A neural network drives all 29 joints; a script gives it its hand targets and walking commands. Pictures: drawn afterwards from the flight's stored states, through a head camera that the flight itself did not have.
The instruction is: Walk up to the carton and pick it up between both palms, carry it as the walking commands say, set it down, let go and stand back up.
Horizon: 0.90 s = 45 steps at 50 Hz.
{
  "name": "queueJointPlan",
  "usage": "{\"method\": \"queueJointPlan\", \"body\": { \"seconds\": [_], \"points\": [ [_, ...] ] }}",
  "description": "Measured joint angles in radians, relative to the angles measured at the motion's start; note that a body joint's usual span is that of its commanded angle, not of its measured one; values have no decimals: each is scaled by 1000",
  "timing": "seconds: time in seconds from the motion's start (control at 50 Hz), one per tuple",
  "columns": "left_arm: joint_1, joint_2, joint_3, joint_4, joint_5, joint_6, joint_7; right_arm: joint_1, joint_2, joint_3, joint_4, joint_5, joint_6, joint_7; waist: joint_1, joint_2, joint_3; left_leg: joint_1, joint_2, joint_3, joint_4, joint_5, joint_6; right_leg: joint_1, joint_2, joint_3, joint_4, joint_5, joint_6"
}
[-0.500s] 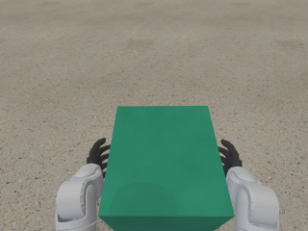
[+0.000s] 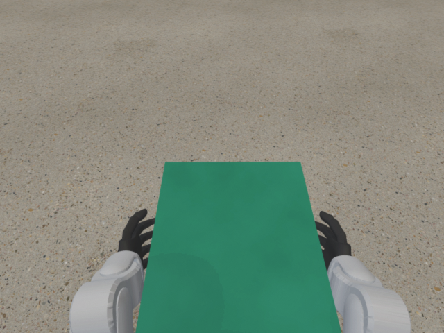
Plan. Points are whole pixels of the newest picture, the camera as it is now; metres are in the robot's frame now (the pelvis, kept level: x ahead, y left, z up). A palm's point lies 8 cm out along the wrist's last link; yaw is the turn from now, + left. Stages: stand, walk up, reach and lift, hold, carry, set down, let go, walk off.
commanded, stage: carry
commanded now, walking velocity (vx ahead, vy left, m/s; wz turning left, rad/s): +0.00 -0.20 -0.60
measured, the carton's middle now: (232, 264) +0.25 +0.00 +0.02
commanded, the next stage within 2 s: none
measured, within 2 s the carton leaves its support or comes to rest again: neither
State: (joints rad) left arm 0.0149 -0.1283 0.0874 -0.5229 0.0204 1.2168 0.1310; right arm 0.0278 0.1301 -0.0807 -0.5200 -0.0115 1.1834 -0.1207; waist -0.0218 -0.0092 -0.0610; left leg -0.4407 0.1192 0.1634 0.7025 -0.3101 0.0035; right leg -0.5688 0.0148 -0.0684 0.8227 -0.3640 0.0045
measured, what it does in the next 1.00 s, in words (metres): steps to the right, turning right: right foot, then left foot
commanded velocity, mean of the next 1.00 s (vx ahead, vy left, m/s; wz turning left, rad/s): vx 0.00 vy -0.20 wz -0.60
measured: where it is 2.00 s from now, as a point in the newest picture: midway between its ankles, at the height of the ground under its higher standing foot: outside the picture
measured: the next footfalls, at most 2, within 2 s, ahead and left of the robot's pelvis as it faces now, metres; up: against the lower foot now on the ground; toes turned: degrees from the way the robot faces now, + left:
right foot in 0.24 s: +0.02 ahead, -0.20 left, +0.00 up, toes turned -15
left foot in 0.62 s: -0.02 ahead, -0.04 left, +0.00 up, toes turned -12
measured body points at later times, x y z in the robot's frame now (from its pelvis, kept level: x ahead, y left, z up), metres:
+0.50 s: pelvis -0.07 -0.11 +0.01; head -0.04 -0.12 +0.46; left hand +0.21 -0.03 +0.07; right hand +0.13 -0.33 +0.07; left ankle -0.05 +0.01 -0.67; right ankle -0.02 -0.19 -0.72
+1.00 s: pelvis -0.18 -0.21 +0.00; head -0.17 -0.21 +0.45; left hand +0.12 -0.20 +0.08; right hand -0.04 -0.47 +0.08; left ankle -0.07 -0.03 -0.71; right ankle -0.22 -0.35 -0.73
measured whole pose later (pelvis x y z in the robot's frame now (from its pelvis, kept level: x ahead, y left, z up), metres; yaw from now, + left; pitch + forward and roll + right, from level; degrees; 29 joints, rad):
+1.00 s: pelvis -0.18 -0.21 +0.00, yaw -32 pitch +2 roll -3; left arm 0.00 -0.13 0.08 -0.57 0.00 1.21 0.13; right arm 0.05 0.13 -0.07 -0.62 -0.02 1.18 -0.13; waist 0.04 0.07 -0.03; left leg -0.42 0.36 0.16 0.76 -0.38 -0.13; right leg -0.38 -0.03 -0.12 0.57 -0.19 0.01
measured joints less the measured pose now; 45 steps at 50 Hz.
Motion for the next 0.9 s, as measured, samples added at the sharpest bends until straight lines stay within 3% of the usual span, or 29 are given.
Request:
{"method": "queueJointPlan", "body": {
  "seconds": [0.04,0.1,0.22,0.26,0.3,0.32,0.4,0.54,0.6,0.62,0.64,0.68,0.72,0.76,0.84,0.9],
  "points": [
    [3,-1,6,0,-1,7,0,12,1,8,8,-2,-8,0,5,3,13,16,21,20,-28,4,-2,-37,-17,0,133,-35,13],
    [14,-1,0,-10,-10,-5,0,31,4,11,-18,-4,-15,-1,20,21,30,37,65,37,-74,32,-24,-25,-44,-2,143,-25,18],
    [21,-1,5,-41,-32,-34,0,23,2,22,-64,-13,-16,-2,44,59,15,20,162,50,-59,51,-91,153,-53,-51,-183,-28,13],
    [11,-2,1,-37,-29,-37,0,16,0,15,-64,-9,-18,-2,54,73,13,-13,186,23,23,-26,-111,164,-30,-62,-241,145,-12],
    [3,-1,-3,-8,-20,-34,0,7,0,2,-40,-7,-9,-2,51,55,24,-72,134,-35,214,-220,-120,135,-29,-42,-198,142,-36],
    [6,-1,-4,6,-17,-34,0,5,0,-1,-29,-8,-4,-2,45,46,29,-97,106,-52,298,-249,-119,134,-26,-32,-203,128,-44],
    [33,-4,-9,2,-16,-49,-1,10,0,0,-27,-3,-2,-3,24,36,56,-137,40,-69,432,-186,-117,138,14,-2,-259,164,-70],
    [44,-5,-11,-36,-14,-64,-1,11,1,5,-42,13,-27,-4,21,2,41,-40,-48,-65,196,-194,-87,114,90,46,-313,237,-108],
    [46,-5,-9,-41,-8,-43,-1,20,1,8,-37,14,-22,-4,31,-24,18,63,-79,-40,-19,-165,-62,120,122,69,-368,285,-117],
    [41,-4,-4,-44,-7,-33,-1,21,2,13,-32,13,-24,-4,33,-43,18,101,-85,-27,-105,-92,-36,124,129,79,-381,300,-118],
    [40,-3,1,-47,-7,-25,-1,25,3,18,-25,12,-30,-4,33,-59,18,118,-78,-14,-152,17,-9,118,131,78,-367,271,-76],
    [44,-4,-3,-45,-4,-19,-1,34,3,16,-23,13,-29,-4,35,-42,18,125,-38,-3,-165,58,12,56,120,19,-160,88,-17],
    [35,-3,-9,-42,-3,-10,-2,43,4,11,-33,12,-25,-4,34,-23,28,143,-3,1,-189,54,3,-3,81,0,78,39,6],
    [21,-1,-12,-44,-3,-2,-2,45,5,7,-45,11,-24,-4,34,-11,39,155,28,5,-209,65,-14,-24,28,17,188,43,17],
    [7,0,-13,-58,-12,-9,-2,36,4,6,-78,7,-19,-4,46,28,52,144,109,22,-199,78,-53,7,-41,36,119,10,41],
    [3,0,-12,-67,-14,-3,-2,34,4,7,-91,5,-11,-5,58,51,41,126,170,37,-167,74,-90,67,-64,2,-2,-4,44]
  ]
}}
